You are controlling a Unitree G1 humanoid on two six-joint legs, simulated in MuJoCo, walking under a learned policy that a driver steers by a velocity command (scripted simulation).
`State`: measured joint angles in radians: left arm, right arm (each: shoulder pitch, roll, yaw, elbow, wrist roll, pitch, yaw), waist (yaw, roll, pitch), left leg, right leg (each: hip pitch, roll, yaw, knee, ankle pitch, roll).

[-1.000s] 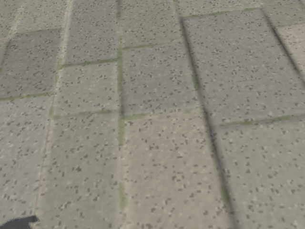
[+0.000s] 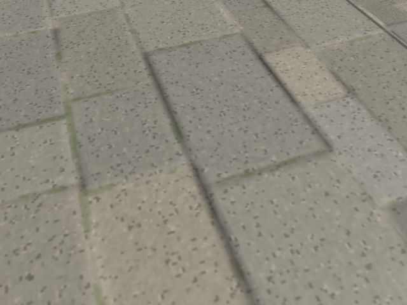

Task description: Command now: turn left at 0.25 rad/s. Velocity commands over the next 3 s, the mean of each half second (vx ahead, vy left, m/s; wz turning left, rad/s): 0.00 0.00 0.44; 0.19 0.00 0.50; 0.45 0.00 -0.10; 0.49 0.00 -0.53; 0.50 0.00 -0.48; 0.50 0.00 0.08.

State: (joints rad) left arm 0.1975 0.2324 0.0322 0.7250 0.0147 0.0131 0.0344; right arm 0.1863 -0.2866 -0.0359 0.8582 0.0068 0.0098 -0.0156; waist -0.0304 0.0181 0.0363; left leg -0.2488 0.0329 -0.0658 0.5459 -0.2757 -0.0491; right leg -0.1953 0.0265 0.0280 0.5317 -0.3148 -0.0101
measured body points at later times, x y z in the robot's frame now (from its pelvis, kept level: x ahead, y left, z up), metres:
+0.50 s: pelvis -0.01 +0.05 +0.01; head +0.03 +0.09 +0.46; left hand +0.08 +0.37 -0.10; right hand +0.19 -0.20 -0.07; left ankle -0.01 +0.12 -0.73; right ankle +0.04 -0.13 -0.66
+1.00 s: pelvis +0.08 +0.05 +0.01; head +0.11 +0.04 +0.46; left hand -0.03 +0.31 -0.09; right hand +0.36 -0.11 -0.09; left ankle +0.05 +0.21 -0.67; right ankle +0.08 -0.09 -0.73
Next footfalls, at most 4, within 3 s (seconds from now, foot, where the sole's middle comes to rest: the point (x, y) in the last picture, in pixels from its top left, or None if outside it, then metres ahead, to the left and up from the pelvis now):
0.78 right None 0.12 -0.07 -0.77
1.20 left None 0.20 0.31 -0.77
1.74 right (139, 283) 0.59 0.24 -0.77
2.22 left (79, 224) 0.83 0.48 -0.77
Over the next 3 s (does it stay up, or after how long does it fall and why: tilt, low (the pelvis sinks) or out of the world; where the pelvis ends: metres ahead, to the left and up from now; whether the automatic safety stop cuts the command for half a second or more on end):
stays up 1.07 0.28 0.01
